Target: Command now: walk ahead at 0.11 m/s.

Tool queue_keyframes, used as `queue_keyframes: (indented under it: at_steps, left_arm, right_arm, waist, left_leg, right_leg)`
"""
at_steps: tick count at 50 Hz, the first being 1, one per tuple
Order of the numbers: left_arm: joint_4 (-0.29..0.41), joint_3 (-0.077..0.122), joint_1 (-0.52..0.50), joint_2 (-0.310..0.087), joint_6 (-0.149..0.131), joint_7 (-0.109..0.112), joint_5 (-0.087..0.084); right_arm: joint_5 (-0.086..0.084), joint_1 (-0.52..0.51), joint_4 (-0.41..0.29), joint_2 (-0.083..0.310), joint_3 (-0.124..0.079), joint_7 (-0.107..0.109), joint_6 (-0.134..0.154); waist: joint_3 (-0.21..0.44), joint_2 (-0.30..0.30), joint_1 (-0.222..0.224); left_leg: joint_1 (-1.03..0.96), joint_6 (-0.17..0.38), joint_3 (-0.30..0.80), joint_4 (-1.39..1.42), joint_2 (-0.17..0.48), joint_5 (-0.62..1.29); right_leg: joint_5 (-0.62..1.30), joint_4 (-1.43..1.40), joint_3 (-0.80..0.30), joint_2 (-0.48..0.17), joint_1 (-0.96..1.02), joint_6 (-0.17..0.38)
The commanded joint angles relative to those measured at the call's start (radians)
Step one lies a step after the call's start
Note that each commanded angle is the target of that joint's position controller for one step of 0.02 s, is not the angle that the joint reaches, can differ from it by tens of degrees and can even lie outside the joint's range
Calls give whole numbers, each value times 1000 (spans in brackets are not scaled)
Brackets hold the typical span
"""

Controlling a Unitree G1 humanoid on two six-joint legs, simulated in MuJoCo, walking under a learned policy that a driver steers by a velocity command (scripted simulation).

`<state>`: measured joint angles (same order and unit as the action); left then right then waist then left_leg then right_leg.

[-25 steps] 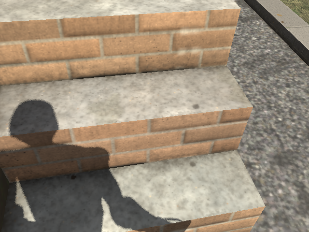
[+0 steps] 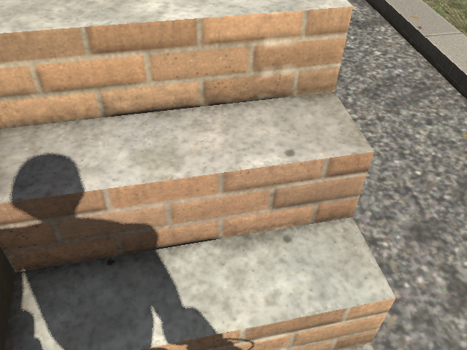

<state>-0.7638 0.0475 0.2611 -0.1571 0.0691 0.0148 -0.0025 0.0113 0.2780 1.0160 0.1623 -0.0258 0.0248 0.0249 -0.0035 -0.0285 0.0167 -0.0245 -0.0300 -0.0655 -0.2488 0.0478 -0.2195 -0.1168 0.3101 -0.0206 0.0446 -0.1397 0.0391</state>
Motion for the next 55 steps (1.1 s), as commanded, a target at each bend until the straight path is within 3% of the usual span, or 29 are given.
queue_keyframes:
  at_steps: [1,3,13,17,25,26,28,29,30,37,38,39,40,46,48,51,55]
  left_arm:
    - [66,19,-22,-72,-7,9,-4]
    - [54,14,-2,-55,-6,13,1]
    - [31,18,1,-73,-3,32,-8]
    - [23,6,18,-53,-12,28,-21]
    - [13,6,17,-66,-17,23,-21]
    - [30,11,2,-79,-13,27,-29]
    - [32,12,4,-80,-11,29,-25]
    - [58,18,-45,-91,-10,21,-35]
    - [70,19,-51,-90,-9,17,-36]
    - [87,23,-25,-88,-12,5,-29]
    - [69,15,21,-74,-15,12,-15]
    - [62,15,21,-79,-16,13,-13]
    - [45,10,25,-70,-23,11,-10]
    - [55,10,7,-86,-22,9,-18]
    - [35,-2,21,-47,-22,9,-17]
    - [25,-5,8,-46,-20,17,-14]
    - [29,-8,-10,-51,-33,23,-18]
  right_arm:
    - [-2,3,-43,86,-19,11,5]
    - [-3,31,-27,78,-19,18,-1]
    - [-3,60,-26,83,-18,22,-13]
    - [-10,71,-28,55,-9,27,-20]
    - [-9,68,-31,72,-11,19,-21]
    - [-25,45,-43,91,-16,23,-27]
    - [-23,41,-53,87,-16,27,-31]
    - [-8,22,-93,75,-14,25,-29]
    - [-7,10,-101,79,-15,26,-29]
    - [-11,17,-134,72,-10,22,-33]
    - [-23,32,-102,79,-11,23,-36]
    - [-23,45,-101,78,-11,22,-36]
    - [-1,64,-94,71,-7,15,-30]
    - [-4,32,-84,77,-8,2,-20]
    - [0,35,-68,40,5,2,-14]
    - [2,22,-51,48,11,11,-5]
    - [-2,21,-49,60,14,18,14]
  waist:
    - [-33,16,-3]
    - [-35,32,-14]
    - [-61,16,-25]
    - [-77,21,-18]
    - [-79,15,-17]
    - [-90,34,-6]
    - [-79,29,-8]
    - [-58,19,-31]
    - [-56,33,-24]
    - [-47,20,-19]
    - [-61,27,2]
    - [-60,7,-10]
    - [-44,-20,-26]
    - [-45,12,-18]
    - [-48,11,-14]
    - [-79,21,-5]
    - [-58,23,-7]
  left_leg:
    - [112,78,67,23,83,51]
    - [139,78,66,11,82,-3]
    - [193,99,85,-32,74,-38]
    - [168,118,110,-12,84,-69]
    - [140,129,113,7,85,-45]
    - [147,133,119,2,105,-38]
    - [138,135,122,-4,108,-37]
    - [139,150,127,-10,103,-70]
    - [141,157,133,-16,109,-74]
    - [140,157,131,-22,101,-29]
    - [132,142,122,-21,103,21]
    - [121,134,114,-16,99,47]
    - [101,124,101,-15,79,49]
    - [106,122,94,5,85,41]
    - [102,123,98,46,90,-46]
    - [106,131,90,76,92,-47]
    - [92,136,83,76,91,5]
  right_leg:
    - [51,-38,-124,-132,-7,24]
    - [9,-50,-144,-148,-4,23]
    - [-93,-37,-134,-142,-66,25]
    - [-167,-64,-131,-144,-103,11]
    - [-136,-68,-122,-140,-97,5]
    - [-130,-65,-121,-153,-108,6]
    - [-128,-59,-123,-152,-114,5]
    - [-130,-32,-120,-147,-114,5]
    - [-129,-17,-118,-145,-126,5]
    - [-72,0,-115,-148,-121,-1]
    - [-61,-32,-120,-153,-116,1]
    - [-42,-40,-122,-154,-105,2]
    - [-9,-40,-125,-145,-87,4]
    - [12,-42,-126,-147,-53,10]
    - [-112,-97,-135,-149,-46,9]
    - [-115,-120,-128,-137,-36,5]
    - [-51,-115,-111,-126,-10,1]
